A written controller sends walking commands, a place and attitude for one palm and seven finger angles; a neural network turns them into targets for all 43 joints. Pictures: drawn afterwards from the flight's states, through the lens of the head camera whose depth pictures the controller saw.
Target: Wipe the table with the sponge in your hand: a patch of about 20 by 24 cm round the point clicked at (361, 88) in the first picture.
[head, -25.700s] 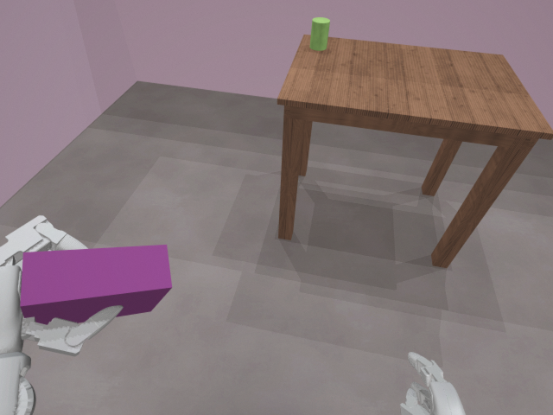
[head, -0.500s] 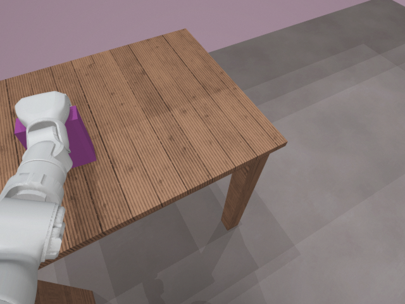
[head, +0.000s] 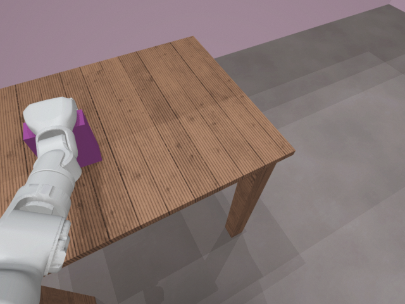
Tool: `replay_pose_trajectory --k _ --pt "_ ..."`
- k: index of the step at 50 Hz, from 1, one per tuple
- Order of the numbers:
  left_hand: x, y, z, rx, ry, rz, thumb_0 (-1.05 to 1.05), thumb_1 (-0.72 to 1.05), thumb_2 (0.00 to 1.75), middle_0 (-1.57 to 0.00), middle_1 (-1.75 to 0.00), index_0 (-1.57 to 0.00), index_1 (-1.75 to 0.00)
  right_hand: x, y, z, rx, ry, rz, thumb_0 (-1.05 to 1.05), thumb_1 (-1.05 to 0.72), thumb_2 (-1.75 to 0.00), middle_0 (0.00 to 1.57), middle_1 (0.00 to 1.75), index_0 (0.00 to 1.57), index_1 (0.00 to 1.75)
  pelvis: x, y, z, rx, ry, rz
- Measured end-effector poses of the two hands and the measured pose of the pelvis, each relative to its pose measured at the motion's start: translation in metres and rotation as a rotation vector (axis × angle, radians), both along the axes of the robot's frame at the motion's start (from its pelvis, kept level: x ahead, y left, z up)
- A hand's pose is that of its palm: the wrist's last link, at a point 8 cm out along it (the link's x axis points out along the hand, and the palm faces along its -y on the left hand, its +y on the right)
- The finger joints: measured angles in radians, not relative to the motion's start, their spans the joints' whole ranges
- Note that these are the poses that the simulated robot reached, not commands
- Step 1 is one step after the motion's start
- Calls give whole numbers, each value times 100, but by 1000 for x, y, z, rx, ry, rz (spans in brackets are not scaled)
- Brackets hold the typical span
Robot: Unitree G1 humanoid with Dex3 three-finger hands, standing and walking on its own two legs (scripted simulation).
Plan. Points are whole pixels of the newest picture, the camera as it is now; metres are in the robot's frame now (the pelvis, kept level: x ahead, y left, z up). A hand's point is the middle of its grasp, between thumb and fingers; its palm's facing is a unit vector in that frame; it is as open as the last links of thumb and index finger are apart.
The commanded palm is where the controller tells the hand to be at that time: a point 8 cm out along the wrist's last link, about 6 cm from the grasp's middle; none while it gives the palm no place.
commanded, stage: wipe back along the third lane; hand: left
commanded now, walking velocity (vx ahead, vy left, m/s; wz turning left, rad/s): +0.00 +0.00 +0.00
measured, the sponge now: (70, 150) +0.44 +0.30 +0.01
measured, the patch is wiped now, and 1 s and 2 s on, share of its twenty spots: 1.00 1.00 1.00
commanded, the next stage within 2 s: slide back across to the middle lane in 1.42 s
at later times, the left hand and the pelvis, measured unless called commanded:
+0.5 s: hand (65, 156) +0.39 +0.28 +0.06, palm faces +0.00 +0.00 -1.00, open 9.1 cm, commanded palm +0.35 +0.25 +0.08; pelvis +0.02 +0.00 +0.01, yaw +2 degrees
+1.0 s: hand (73, 175) +0.35 +0.25 +0.06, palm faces +0.01 -0.02 -1.00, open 9.1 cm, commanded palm +0.30 +0.22 +0.08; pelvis +0.01 -0.01 +0.01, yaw +2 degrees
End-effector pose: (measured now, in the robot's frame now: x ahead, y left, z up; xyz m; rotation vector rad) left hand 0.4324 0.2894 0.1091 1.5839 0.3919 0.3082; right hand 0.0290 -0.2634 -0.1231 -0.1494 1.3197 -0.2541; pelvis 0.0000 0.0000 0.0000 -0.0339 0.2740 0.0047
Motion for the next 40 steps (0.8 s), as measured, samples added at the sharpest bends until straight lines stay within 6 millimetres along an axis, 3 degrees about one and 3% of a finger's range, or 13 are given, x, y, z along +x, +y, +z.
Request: replay_pose_trajectory --k 10,18,24,31,40 --pt "-17 -4 2 -21 -16 4 -2 -42 112 -78 -145 -79 -148 72 7 8 20 -132 62 1 -90 -90 20 30 21 30 14 3 5 3 -45 9" --pt "-43 -12 3 -31 -52 1 -2 -41 111 -77 -145 -78 -149 139 20 19 46 -262 136 1 -91 -90 20 30 20 30 23 6 7 5 -81 22" --pt "-60 -21 2 -29 -58 14 -1 -41 111 -77 -146 -79 -149 176 34 29 69 -345 197 1 -91 -90 20 30 20 30 24 5 7 10 -104 37" --pt "-71 -29 2 -36 -48 25 0 -41 111 -77 -146 -79 -150 193 46 34 89 -390 239 1 -90 -90 20 30 20 30 22 2 7 15 -123 45" --pt "-84 -38 1 -35 -56 15 0 -41 111 -76 -146 -79 -150 178 42 28 103 -369 231 1 -90 -90 20 30 21 30 20 -2 7 18 -138 42"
